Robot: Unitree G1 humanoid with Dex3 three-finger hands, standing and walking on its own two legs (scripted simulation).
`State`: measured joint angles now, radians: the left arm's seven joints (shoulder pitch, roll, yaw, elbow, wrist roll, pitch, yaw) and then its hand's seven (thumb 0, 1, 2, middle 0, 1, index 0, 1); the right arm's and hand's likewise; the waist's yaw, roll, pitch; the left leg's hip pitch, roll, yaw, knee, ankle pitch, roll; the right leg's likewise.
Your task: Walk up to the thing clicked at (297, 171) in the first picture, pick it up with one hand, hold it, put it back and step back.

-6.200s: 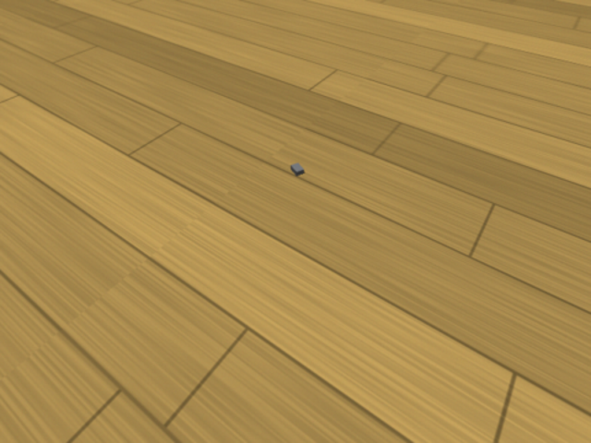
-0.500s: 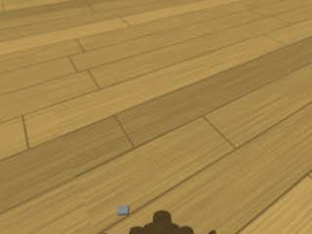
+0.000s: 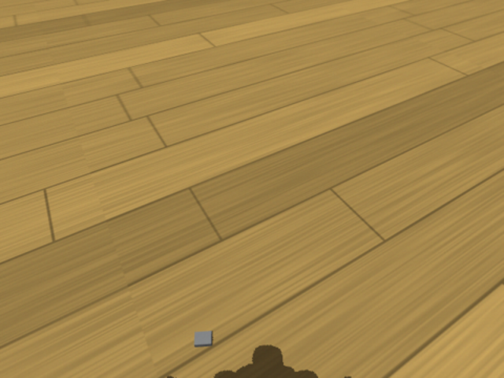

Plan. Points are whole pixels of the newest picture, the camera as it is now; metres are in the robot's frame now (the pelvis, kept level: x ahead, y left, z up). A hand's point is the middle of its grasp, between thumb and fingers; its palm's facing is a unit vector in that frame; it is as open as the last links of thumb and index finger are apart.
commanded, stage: stand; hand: left
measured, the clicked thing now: (203, 338) +0.43 +0.19 -0.77
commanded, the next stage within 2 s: none
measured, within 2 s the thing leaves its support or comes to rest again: neither
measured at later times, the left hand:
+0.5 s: hand out of the picture +0.07 +0.25 -0.16, palm faces -0.03 -0.94 -0.34, open 7.4 cm
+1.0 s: hand out of the picture +0.08 +0.26 -0.16, palm faces -0.03 -0.94 -0.35, open 7.4 cm
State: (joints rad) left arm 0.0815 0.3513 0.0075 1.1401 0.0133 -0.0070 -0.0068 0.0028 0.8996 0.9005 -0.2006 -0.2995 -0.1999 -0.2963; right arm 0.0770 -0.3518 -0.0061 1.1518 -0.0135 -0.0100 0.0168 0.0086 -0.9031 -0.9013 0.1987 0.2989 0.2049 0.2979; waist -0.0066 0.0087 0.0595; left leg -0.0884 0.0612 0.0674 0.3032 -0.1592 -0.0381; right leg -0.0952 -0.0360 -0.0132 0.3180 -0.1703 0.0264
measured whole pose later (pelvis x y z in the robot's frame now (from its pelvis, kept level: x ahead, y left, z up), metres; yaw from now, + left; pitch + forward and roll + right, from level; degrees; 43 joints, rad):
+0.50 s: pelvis +0.00 +0.00 +0.00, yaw +0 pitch -3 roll +0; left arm 0.11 0.35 0.00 1.14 0.01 -0.01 -0.01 0.00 0.90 0.90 -0.20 -0.30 -0.20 -0.30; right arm 0.10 -0.35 -0.01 1.16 -0.01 -0.01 0.02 0.01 -0.90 -0.90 0.20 0.30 0.20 0.30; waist 0.00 0.00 0.06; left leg -0.11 0.06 0.06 0.32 -0.16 -0.04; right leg -0.11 -0.04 -0.02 0.32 -0.17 0.03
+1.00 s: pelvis +0.01 +0.00 +0.00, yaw +0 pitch -2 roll +0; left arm 0.11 0.35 0.00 1.13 0.02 -0.01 -0.01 0.00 0.90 0.90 -0.20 -0.30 -0.20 -0.30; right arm 0.09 -0.35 0.00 1.14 -0.01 -0.01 0.02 0.01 -0.90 -0.90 0.20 0.30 0.20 0.30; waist 0.00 0.00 0.06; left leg -0.10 0.06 0.06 0.32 -0.17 -0.03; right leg -0.09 -0.04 -0.02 0.32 -0.18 0.03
